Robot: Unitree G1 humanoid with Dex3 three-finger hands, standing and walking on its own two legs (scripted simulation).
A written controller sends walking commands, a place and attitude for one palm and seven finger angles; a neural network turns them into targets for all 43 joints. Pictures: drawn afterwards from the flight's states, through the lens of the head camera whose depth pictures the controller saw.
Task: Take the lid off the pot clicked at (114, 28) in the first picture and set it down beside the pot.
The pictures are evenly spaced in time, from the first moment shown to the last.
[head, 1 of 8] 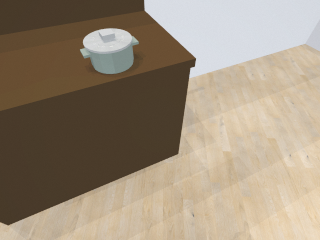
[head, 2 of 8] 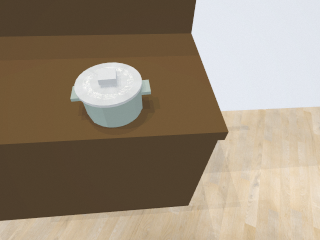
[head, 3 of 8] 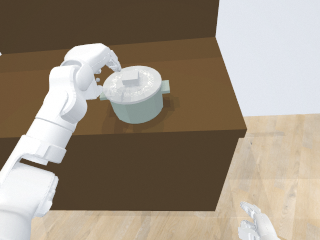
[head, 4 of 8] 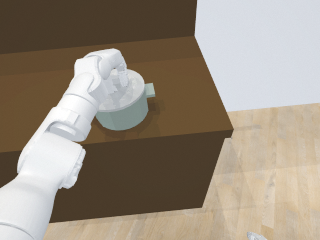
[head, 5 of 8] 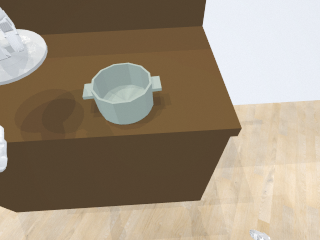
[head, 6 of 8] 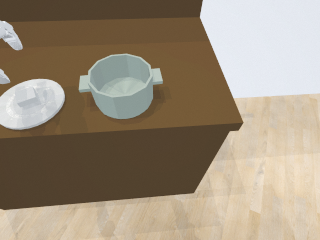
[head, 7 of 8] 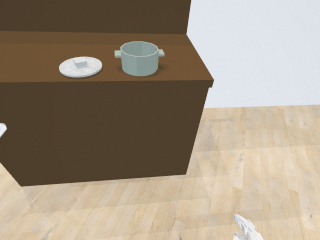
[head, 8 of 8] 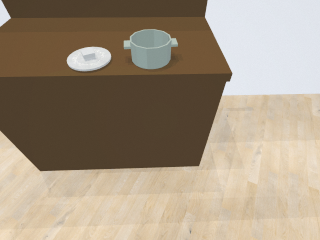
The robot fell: no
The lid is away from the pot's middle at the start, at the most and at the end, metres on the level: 0.00 0.26 0.26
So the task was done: yes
